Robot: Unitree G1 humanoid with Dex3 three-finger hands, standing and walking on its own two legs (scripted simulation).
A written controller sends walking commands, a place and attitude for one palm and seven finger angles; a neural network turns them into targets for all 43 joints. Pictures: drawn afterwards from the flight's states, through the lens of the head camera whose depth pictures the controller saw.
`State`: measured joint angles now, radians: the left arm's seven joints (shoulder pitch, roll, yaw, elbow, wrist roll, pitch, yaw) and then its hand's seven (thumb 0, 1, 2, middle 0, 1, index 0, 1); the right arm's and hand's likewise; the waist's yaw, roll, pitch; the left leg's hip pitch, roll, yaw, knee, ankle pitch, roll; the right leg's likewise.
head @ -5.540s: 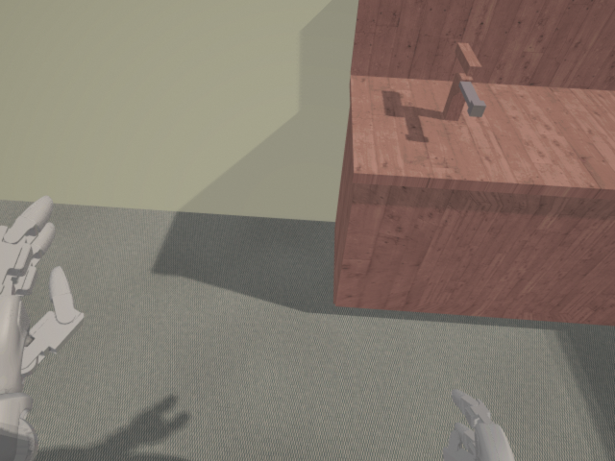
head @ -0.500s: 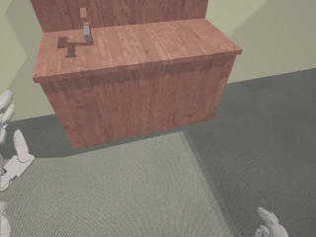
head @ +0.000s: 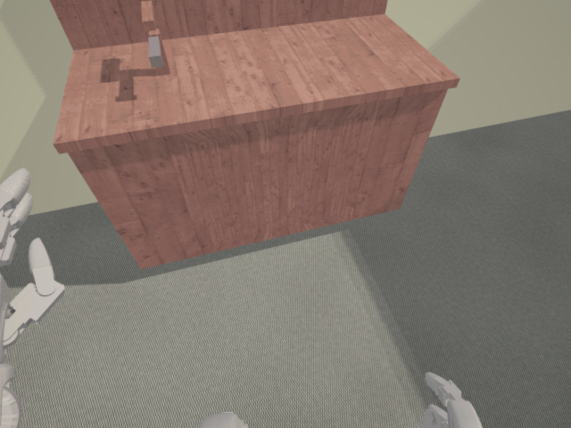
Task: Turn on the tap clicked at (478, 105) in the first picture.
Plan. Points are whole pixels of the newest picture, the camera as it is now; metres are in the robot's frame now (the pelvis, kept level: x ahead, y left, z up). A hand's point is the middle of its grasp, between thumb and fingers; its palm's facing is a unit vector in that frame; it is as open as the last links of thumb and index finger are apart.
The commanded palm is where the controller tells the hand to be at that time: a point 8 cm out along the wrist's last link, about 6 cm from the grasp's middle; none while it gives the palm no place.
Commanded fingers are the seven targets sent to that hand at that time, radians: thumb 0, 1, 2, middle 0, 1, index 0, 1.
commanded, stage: take the last steps up to it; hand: left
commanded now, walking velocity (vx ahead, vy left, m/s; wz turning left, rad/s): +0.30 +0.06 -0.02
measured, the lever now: (156, 59) +0.90 +0.38 +0.05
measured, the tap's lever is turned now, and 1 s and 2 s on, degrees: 0 0 0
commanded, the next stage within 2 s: come to a stop and stand still in 1.94 s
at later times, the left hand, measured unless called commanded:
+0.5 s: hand (105, 182) +0.36 +0.24 +0.17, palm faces +0.35 -0.79 -0.51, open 7.4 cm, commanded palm +0.30 +0.29 +0.18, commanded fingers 0.00 0.90 0.90 -0.20 -0.30 -0.20 -0.30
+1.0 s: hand (118, 113) +0.48 +0.27 +0.19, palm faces +0.39 -0.85 -0.36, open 7.4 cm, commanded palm +0.42 +0.31 +0.18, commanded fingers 0.00 0.90 0.90 -0.20 -0.30 -0.20 -0.30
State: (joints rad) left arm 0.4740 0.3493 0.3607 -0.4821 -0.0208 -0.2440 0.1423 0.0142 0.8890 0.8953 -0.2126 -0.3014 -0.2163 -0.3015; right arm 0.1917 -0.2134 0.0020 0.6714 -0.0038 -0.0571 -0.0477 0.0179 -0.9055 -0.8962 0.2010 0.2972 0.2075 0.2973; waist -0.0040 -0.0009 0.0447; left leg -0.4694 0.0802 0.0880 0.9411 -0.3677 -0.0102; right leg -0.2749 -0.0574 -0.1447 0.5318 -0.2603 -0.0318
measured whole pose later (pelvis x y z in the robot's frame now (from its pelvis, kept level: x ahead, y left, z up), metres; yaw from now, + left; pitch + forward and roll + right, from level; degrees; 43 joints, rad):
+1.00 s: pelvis +0.24 +0.04 +0.00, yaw -2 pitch +0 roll -1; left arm 0.42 0.37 0.38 -0.52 -0.03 -0.23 0.17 0.02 0.89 0.90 -0.21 -0.30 -0.21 -0.30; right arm 0.18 -0.14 0.01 0.59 0.00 -0.09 -0.05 0.01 -0.91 -0.90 0.19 0.30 0.20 0.30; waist -0.01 -0.02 0.04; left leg -0.28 0.10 0.16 0.55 -0.26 0.00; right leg -0.45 -0.06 -0.09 1.03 -0.46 0.02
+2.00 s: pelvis +0.43 -0.02 +0.00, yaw -1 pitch -1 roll +1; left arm 0.44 0.33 0.35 -0.48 -0.03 -0.20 0.16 0.01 0.89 0.90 -0.21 -0.30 -0.22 -0.30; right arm 0.17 -0.21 0.02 0.66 0.00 -0.04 -0.05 0.02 -0.91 -0.90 0.20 0.30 0.21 0.30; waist 0.00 0.02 0.08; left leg -0.46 0.06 0.08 1.05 -0.42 -0.03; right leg -0.27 -0.06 -0.17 0.55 -0.27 -0.04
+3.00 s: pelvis +0.40 -0.03 +0.00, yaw -2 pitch -2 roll -1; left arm 0.48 0.34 0.31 -0.46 -0.04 -0.18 0.16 0.01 0.89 0.90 -0.21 -0.30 -0.21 -0.30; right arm 0.23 -0.21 0.02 0.62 0.00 -0.08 -0.06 0.02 -0.91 -0.90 0.20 0.30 0.20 0.30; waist 0.00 0.02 0.01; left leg -0.27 0.05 0.04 0.53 -0.24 -0.01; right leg -0.26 0.03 -0.12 0.45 -0.17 -0.06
